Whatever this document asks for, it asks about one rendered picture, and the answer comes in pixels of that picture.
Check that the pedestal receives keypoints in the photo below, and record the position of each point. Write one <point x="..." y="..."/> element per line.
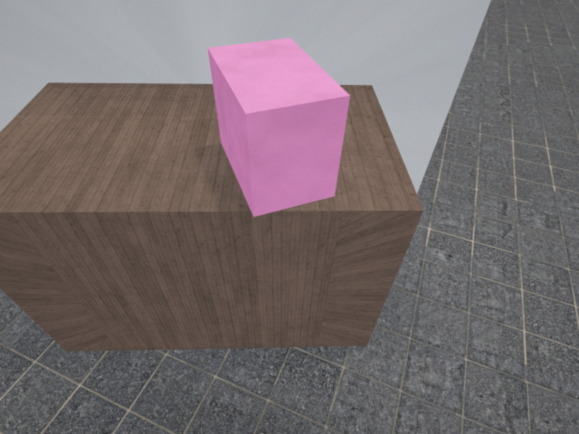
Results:
<point x="123" y="226"/>

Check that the carton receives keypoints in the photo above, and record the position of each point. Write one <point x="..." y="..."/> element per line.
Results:
<point x="282" y="122"/>

